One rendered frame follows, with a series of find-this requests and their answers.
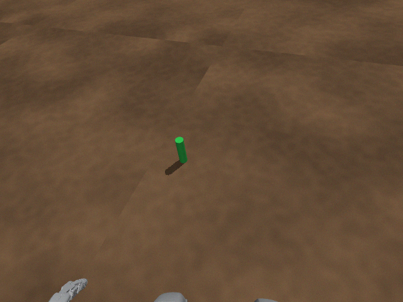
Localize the can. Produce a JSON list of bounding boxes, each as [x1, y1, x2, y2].
[[175, 137, 188, 163]]

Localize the left robot hand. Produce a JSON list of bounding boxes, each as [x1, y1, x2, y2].
[[48, 278, 88, 302]]

